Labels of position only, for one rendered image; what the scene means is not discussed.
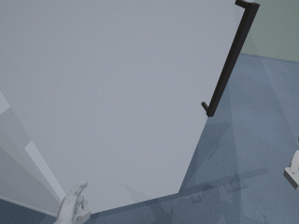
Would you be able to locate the robot right hand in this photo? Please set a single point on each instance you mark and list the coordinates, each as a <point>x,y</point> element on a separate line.
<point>292,172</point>

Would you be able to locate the fridge door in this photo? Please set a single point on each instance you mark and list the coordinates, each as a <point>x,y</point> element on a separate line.
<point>111,91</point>

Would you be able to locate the robot left hand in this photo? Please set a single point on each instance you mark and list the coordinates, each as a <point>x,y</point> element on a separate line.
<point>70,204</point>

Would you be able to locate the handle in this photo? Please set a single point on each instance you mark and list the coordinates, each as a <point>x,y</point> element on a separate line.
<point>249,14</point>

